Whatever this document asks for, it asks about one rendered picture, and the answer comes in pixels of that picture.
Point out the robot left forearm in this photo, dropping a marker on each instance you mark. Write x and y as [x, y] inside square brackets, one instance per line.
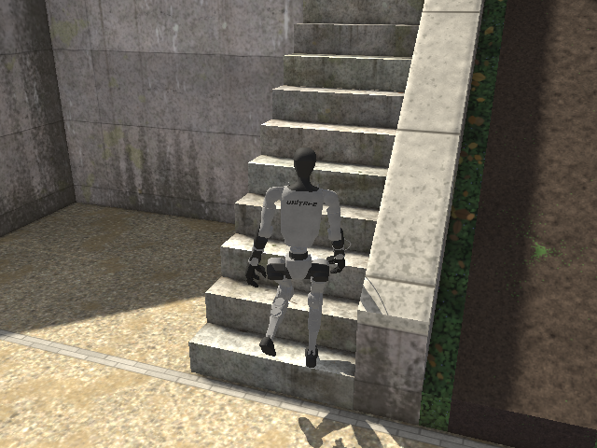
[257, 249]

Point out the right robot foot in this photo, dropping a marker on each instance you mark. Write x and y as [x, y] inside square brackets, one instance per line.
[311, 359]

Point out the right robot shin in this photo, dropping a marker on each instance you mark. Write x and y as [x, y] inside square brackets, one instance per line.
[314, 323]

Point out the robot right forearm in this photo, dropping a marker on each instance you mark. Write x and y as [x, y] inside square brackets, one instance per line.
[338, 247]

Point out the robot left hand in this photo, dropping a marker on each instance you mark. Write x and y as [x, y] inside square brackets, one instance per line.
[250, 274]

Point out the robot right hand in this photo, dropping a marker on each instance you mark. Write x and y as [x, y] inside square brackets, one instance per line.
[333, 260]

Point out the left robot upper arm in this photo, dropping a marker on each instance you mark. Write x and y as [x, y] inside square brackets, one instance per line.
[272, 195]

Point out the right robot upper arm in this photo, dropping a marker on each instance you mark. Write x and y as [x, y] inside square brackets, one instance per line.
[333, 213]

